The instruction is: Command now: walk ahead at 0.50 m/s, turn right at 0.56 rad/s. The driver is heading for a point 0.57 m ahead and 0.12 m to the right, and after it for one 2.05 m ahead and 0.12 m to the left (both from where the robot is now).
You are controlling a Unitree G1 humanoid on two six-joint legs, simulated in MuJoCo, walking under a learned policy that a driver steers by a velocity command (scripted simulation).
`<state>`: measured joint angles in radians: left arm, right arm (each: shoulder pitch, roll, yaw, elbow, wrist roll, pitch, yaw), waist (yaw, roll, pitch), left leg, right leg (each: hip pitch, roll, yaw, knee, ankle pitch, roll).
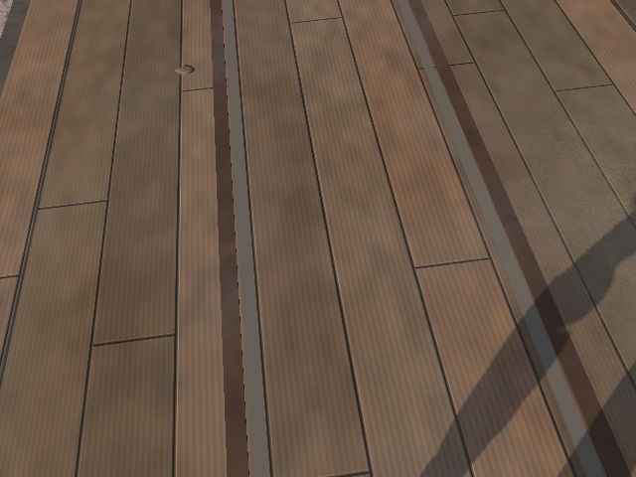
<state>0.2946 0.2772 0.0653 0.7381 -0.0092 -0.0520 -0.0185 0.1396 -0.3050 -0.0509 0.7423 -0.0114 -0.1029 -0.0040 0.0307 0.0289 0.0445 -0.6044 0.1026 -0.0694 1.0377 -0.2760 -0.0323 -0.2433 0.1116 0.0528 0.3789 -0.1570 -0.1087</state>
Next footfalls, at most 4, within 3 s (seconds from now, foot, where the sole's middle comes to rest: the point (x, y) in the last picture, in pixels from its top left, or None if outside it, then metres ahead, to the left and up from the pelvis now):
0.26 left None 0.35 0.14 -0.78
0.78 right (462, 449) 0.52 -0.22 -0.78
1.30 left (352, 407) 0.61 0.01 -0.78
1.74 right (461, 408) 0.61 -0.23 -0.78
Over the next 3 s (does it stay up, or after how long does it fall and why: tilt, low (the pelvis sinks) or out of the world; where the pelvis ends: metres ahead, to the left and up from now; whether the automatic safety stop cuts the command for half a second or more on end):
stays up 0.92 0.06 0.00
